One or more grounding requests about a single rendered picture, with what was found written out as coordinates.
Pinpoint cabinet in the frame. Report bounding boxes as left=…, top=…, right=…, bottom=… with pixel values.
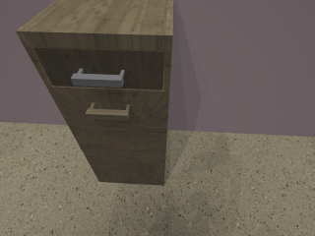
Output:
left=16, top=0, right=173, bottom=186

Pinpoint handle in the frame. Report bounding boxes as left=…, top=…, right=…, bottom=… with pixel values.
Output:
left=86, top=108, right=130, bottom=121
left=71, top=68, right=125, bottom=88

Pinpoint drawer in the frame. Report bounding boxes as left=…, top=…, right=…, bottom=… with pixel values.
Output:
left=33, top=46, right=165, bottom=90

